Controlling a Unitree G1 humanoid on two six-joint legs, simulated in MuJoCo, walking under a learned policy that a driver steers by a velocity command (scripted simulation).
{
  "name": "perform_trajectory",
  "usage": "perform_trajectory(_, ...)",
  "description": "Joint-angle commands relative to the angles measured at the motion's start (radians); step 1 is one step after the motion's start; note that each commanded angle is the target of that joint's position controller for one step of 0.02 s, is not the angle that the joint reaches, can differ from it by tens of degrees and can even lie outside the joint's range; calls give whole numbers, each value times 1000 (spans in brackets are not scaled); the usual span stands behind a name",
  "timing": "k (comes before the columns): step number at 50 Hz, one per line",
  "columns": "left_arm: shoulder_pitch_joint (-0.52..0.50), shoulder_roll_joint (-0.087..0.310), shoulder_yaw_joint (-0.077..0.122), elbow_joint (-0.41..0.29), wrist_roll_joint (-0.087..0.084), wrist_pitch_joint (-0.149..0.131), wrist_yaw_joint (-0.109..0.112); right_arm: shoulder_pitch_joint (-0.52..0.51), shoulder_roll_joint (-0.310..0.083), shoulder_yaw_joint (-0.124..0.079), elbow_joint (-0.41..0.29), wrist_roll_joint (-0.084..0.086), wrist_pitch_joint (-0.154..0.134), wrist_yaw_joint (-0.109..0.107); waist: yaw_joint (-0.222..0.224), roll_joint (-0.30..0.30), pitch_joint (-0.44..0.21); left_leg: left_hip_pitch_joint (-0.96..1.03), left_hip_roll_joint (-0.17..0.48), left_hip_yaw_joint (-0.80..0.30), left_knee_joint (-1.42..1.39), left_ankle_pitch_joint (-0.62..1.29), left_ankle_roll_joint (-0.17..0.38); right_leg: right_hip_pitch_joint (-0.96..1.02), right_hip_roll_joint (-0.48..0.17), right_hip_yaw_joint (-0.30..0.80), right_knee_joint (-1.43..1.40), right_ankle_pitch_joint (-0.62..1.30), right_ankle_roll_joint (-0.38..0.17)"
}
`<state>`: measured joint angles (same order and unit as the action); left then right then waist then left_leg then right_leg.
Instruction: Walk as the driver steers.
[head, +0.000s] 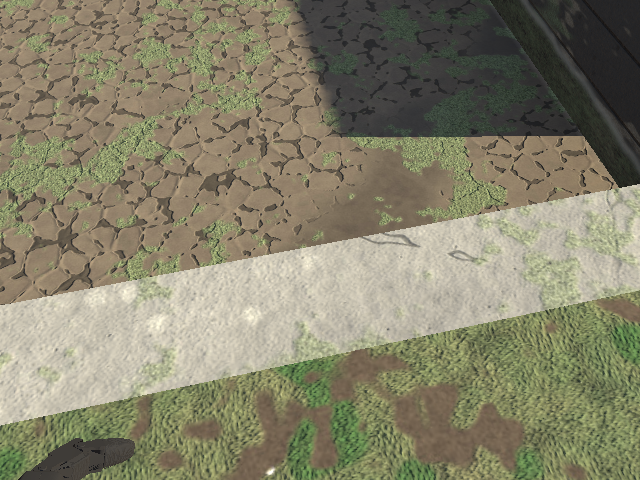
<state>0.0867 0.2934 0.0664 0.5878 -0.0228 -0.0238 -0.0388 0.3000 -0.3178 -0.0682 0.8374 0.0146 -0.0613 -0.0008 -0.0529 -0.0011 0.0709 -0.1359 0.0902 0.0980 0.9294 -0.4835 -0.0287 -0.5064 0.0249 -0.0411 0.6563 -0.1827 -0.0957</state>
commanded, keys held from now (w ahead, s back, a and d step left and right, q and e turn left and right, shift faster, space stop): w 0.84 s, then w+q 0.16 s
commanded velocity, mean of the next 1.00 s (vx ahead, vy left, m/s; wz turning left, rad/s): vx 0.50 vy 0.00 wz -0.07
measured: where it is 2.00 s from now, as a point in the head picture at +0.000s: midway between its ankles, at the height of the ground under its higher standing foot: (307, 330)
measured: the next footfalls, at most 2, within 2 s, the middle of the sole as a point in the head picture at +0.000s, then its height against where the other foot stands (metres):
left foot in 0.48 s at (271, 459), level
right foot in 1.02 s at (383, 349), level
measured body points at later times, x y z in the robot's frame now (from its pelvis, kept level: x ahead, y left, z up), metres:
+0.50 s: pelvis +0.29 +0.03 +0.00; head +0.32 +0.02 +0.45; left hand +0.30 +0.31 -0.12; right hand +0.50 -0.21 -0.08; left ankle +0.43 +0.12 -0.72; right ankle +0.10 -0.08 -0.71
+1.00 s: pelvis +0.53 +0.00 +0.01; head +0.54 -0.01 +0.46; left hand +0.71 +0.22 -0.09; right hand +0.50 -0.26 -0.13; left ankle +0.43 +0.12 -0.72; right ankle +0.66 -0.13 -0.71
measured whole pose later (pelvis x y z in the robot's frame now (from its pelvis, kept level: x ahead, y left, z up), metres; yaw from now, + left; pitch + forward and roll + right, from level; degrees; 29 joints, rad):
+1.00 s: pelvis +0.53 +0.00 +0.01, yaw -1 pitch +1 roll +1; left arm 0.13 0.22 0.02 0.77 0.01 -0.05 -0.01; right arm 0.44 -0.24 -0.05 0.85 0.01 0.00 -0.02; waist -0.08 -0.01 0.01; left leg -0.08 -0.03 -0.01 0.49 -0.41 0.02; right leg -0.49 -0.03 0.03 0.56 -0.07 -0.03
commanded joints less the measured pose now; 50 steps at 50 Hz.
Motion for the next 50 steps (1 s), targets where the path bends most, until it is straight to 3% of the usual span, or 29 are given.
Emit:
perform_trajectory(1,302,173,53,10,10,-26,6,-85,-136,-10,-139,39,-68,19,164,-115,-277,-676,-20,-160,426,24,46,759,-340,635,-362,-127,-232)
perform_trajectory(2,235,150,43,11,11,-34,5,-100,-119,-6,-132,24,-69,11,119,-25,-192,-632,27,-157,345,104,47,605,-298,518,-365,-12,-198)
perform_trajectory(3,177,114,31,7,17,-38,7,-96,-121,-11,-122,1,-62,6,83,-32,-154,-569,56,-160,271,150,40,496,-261,432,-377,97,-180)
perform_trajectory(4,147,101,24,1,26,-42,10,-66,-118,-12,-111,-3,-50,8,53,-57,-140,-507,71,-164,246,184,35,422,-238,388,-404,155,-173)
perform_trajectory(6,141,102,23,15,24,-55,14,-37,-92,-10,-93,-9,-30,8,33,-51,-131,-469,70,-151,195,224,14,361,-223,328,-448,239,-183)
perform_trajectory(10,190,119,26,65,22,-62,30,-145,-52,1,-122,-20,-15,6,59,-34,-65,-552,61,-143,-4,425,-21,357,-192,220,-490,314,-166)
perform_trajectory(14,251,122,24,112,10,-56,37,-261,-20,12,-145,-10,-27,22,109,-49,-35,-527,17,-121,-241,629,-9,390,-171,163,-488,246,-121)
perform_trajectory(17,312,137,27,158,7,-48,40,-344,-14,18,-171,-8,-36,38,143,-49,4,-528,-10,-109,-336,640,10,440,-203,173,-468,225,-121)
perform_trajectory(20,346,139,28,195,4,-25,47,-374,-23,18,-195,-2,-47,58,137,-58,19,-565,-29,-108,-399,533,48,549,-251,200,-395,309,-113)
perform_trajectory(22,338,145,29,203,4,-16,55,-316,-39,9,-186,-7,-52,65,106,-88,-28,-479,-58,-86,-416,463,79,583,-258,199,-323,455,-94)
perform_trajectory(23,321,154,28,204,5,-13,58,-244,-64,-4,-168,-12,-55,61,66,-105,-76,-364,-93,-59,-416,441,101,578,-242,187,-244,622,-82)
perform_trajectory(24,303,149,20,204,4,-8,61,-117,-95,-22,-135,-21,-56,53,-10,-90,-160,-167,-113,-35,-436,510,136,534,-191,147,-80,743,-54)
perform_trajectory(25,299,118,6,181,17,-8,69,47,-158,-37,-101,-44,-56,43,-69,0,-300,139,44,-195,-385,719,199,344,-127,114,210,520,-7)
perform_trajectory(26,486,1,-25,195,20,-28,59,135,-212,-51,-78,-30,-45,42,-13,241,-487,533,293,-625,-419,621,381,-35,58,106,623,-230,78)
perform_trajectory(27,461,79,-10,211,7,-41,58,174,-126,-32,-69,10,-30,41,-62,203,-532,543,308,-797,-548,358,384,-152,63,240,740,-414,69)
perform_trajectory(28,342,133,11,171,-20,-44,59,102,-90,-19,-71,12,-21,34,-62,142,-332,402,274,-672,-591,207,336,-248,10,216,765,-370,61)
perform_trajectory(29,248,131,11,138,-20,-46,69,17,-60,-7,-94,-4,-14,29,-40,63,-209,237,236,-567,-614,194,298,-253,-45,170,722,-292,59)
perform_trajectory(30,207,122,15,125,-4,-44,75,-38,-36,3,-99,-20,-15,30,-5,42,-127,88,194,-492,-650,217,285,-228,-78,152,647,-227,59)
perform_trajectory(31,235,102,16,129,7,-32,77,-60,-21,9,-101,-38,-19,28,37,88,-104,-8,152,-438,-678,259,273,-158,-107,152,595,-176,61)
perform_trajectory(34,315,50,10,173,7,-6,79,-42,-30,2,-79,-37,-30,28,73,90,-91,-103,125,-350,-726,377,299,-85,-121,128,504,-135,77)
perform_trajectory(37,217,34,5,147,18,-6,79,-5,-68,-12,-59,-29,-24,13,62,58,-67,-68,132,-315,-731,454,296,-172,-145,132,351,11,86)
perform_trajectory(39,158,7,-7,140,23,-11,74,27,-58,-10,-50,-16,-7,1,43,67,-57,-38,113,-272,-719,503,274,-192,-152,119,248,121,88)
perform_trajectory(40,136,1,-12,139,23,-15,71,42,-64,-11,-47,-18,2,-5,32,66,-55,-41,109,-251,-718,516,262,-173,-145,111,204,153,87)
perform_trajectory(42,88,-5,-17,134,23,-16,61,65,-61,-8,-34,-17,17,-8,19,73,-35,-59,90,-209,-697,524,242,-133,-129,89,115,217,81)
perform_trajectory(44,26,-11,-24,124,23,-24,42,117,-50,-6,-23,-4,28,-8,-7,64,-7,-78,91,-218,-659,523,238,-82,-97,71,38,238,77)
perform_trajectory(46,-1,-7,-24,121,18,-36,28,153,-64,-12,-17,2,41,-11,-15,78,-7,-77,105,-251,-610,497,244,-22,-63,61,-25,190,81)
perform_trajectory(48,19,26,-13,131,18,-44,21,168,-87,-24,-23,9,57,-20,6,87,-5,-54,122,-308,-573,449,232,38,-41,61,-92,107,72)
perform_trajectory(49,69,39,-4,149,19,-47,21,159,-93,-27,-30,15,64,-26,36,97,-18,-49,121,-329,-543,423,221,108,-29,50,-135,96,63)
perform_trajectory(50,183,51,0,164,88,-35,39,146,-126,-31,-49,-43,48,-27,85,49,-76,-82,54,-272,-401,556,188,276,19,-17,-125,48,52)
